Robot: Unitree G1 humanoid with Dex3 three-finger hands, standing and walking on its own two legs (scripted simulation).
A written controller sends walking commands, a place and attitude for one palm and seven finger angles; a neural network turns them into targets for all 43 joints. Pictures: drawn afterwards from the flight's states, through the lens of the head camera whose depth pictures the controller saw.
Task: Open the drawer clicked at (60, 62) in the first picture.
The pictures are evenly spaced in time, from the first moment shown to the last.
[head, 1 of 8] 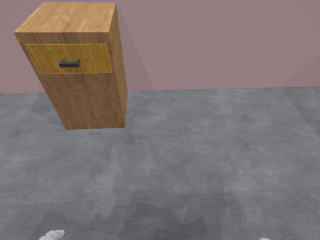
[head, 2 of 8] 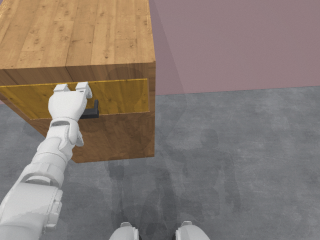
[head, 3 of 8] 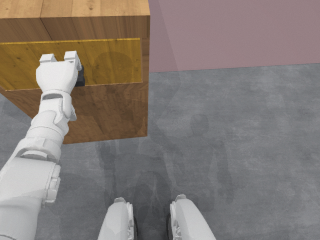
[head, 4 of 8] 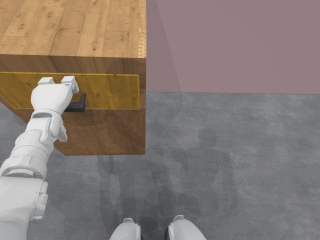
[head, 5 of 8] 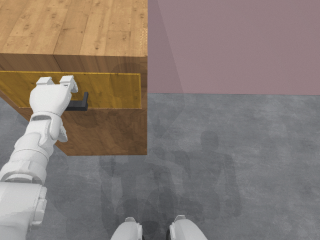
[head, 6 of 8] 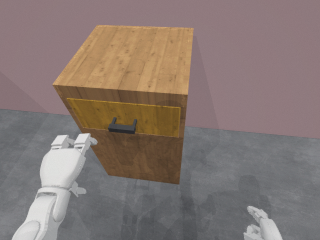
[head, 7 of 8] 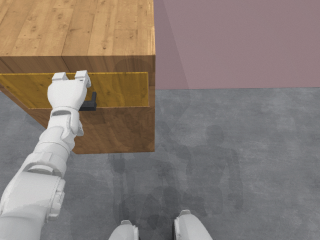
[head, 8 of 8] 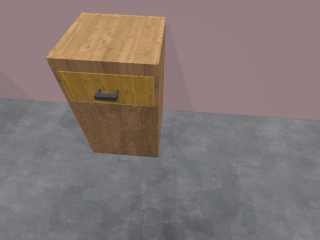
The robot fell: no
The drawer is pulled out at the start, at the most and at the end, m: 0.00 0.00 0.00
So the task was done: no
